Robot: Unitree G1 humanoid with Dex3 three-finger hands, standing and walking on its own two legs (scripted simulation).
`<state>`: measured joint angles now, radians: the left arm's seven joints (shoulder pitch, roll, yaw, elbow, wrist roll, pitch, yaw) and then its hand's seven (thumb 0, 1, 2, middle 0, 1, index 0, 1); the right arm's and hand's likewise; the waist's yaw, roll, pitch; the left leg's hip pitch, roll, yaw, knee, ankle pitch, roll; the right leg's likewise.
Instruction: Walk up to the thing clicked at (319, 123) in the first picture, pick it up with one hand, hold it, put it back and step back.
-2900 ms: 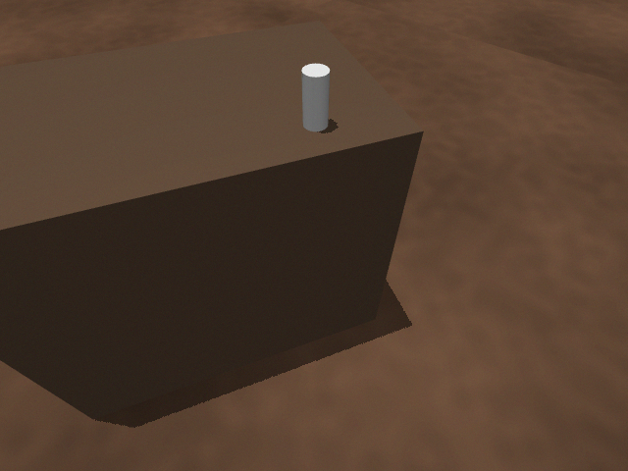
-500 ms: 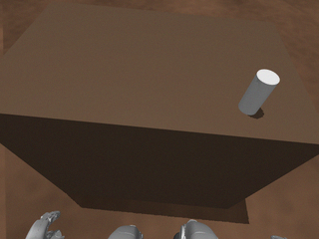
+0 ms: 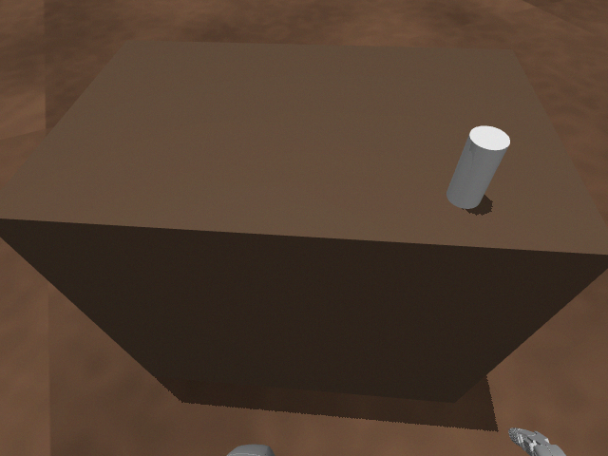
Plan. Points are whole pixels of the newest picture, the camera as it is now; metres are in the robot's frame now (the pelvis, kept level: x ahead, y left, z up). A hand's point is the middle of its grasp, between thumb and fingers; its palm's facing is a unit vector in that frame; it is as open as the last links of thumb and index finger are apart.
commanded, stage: walk up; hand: right
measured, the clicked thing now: (475, 169) +0.48 -0.21 +0.10
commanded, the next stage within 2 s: stand in 1.08 s
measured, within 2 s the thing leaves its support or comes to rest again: neither
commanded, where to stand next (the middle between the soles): +0.08 +0.01 m, yaw -3 degrees
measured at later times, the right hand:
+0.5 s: hand out of the picture +0.09 -0.25 -0.14, palm faces +0.03 +0.94 -0.33, open 7.3 cm
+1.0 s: hand out of the picture +0.09 -0.26 -0.14, palm faces +0.07 +0.94 -0.32, open 7.3 cm
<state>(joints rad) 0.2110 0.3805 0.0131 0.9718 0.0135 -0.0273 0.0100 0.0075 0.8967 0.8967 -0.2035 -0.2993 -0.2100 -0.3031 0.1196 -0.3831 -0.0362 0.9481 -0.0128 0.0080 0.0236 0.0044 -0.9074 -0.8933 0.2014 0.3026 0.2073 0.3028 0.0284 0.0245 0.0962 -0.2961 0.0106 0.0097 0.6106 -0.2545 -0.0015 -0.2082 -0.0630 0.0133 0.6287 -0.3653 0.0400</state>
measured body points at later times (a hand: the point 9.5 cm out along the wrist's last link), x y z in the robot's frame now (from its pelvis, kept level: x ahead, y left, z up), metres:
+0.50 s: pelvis +0.02 +0.00 +0.02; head +0.03 +0.00 +0.47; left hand +0.10 +0.31 -0.11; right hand +0.09 -0.30 -0.11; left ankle +0.05 +0.13 -0.73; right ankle -0.01 -0.15 -0.73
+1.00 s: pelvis +0.02 +0.00 +0.02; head +0.03 -0.01 +0.47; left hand +0.13 +0.30 -0.11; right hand +0.09 -0.31 -0.11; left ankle +0.05 +0.13 -0.73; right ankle -0.01 -0.15 -0.73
